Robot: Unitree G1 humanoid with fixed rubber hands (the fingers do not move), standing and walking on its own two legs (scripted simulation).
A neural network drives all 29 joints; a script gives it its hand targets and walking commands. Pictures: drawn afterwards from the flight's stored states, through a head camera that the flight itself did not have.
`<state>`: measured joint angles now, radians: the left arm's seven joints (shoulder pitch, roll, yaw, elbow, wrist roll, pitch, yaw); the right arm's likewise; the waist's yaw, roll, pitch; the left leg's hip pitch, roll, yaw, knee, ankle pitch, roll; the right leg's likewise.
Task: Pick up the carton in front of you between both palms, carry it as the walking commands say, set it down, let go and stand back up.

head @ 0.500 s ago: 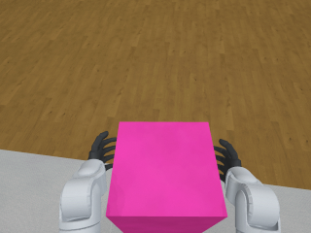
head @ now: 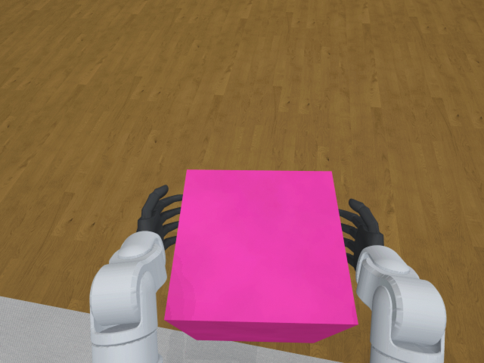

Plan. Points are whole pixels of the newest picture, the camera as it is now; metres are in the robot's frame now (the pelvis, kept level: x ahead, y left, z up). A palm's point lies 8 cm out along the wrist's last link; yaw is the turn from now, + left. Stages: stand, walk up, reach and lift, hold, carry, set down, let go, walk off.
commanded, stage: carry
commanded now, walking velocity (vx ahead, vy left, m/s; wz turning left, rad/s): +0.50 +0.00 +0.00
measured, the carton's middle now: (256, 265) +0.29 +0.00 +0.03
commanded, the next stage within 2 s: none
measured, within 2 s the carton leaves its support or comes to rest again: neither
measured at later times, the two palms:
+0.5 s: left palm (182, 66) +0.73 +0.18 +0.16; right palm (310, 70) +0.71 -0.12 +0.16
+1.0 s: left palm (193, 11) +1.07 +0.20 +0.18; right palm (290, 14) +1.04 -0.10 +0.17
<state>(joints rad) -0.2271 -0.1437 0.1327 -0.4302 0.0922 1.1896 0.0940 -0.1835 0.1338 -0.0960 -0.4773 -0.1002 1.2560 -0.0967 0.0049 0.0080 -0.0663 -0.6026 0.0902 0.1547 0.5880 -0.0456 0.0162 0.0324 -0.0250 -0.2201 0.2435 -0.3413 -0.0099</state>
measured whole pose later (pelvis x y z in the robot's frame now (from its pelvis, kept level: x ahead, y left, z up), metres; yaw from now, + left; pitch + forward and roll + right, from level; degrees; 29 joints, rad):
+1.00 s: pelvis +0.67 +0.05 +0.03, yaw +0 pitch +5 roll +0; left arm -0.80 0.00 0.30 -0.07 0.06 1.28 0.13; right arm -0.77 0.06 -0.23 -0.09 -0.11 1.32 -0.13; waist -0.05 -0.01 0.06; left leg -0.50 -0.02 0.11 0.68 -0.42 0.04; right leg -0.45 -0.01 0.01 1.25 -0.53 -0.03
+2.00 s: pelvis +1.33 +0.05 +0.14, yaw +0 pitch +5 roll -2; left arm -0.89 0.00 0.33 0.07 0.13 1.35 0.12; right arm -0.90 -0.01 -0.25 0.10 -0.03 1.37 -0.17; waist -0.10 0.03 -0.02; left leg -0.15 0.03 0.11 0.41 -0.51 0.00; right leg -0.73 -0.02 -0.11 0.85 -0.42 -0.06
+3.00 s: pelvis +1.97 +0.03 +0.25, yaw +1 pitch +4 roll +0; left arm -0.83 0.01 0.23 0.17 0.03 1.34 0.21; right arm -0.86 0.01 -0.31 0.14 -0.12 1.36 -0.13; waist 0.13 -0.01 0.02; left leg -0.69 0.01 0.02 1.29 -0.44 0.05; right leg -0.36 0.01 -0.15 0.56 -0.44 -0.10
